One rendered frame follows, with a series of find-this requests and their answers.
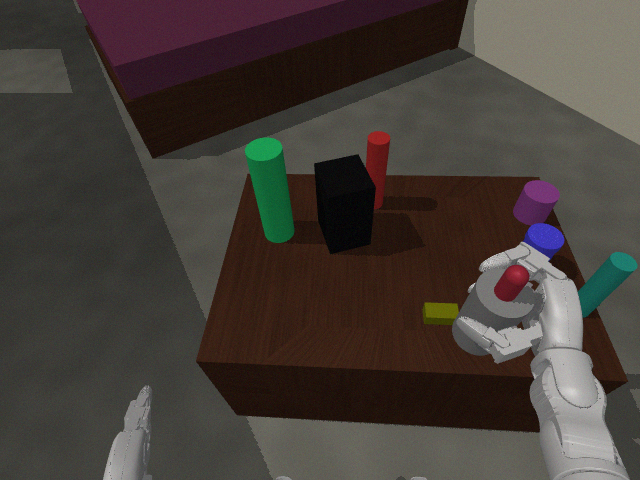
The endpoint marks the right robot arm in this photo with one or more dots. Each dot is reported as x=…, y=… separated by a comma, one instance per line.
x=570, y=404

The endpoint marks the right robot hand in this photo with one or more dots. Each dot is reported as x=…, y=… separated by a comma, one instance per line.
x=555, y=320

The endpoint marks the left robot hand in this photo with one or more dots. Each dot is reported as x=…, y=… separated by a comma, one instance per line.
x=130, y=451

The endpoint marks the bed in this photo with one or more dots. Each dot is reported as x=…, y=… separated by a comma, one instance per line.
x=188, y=70

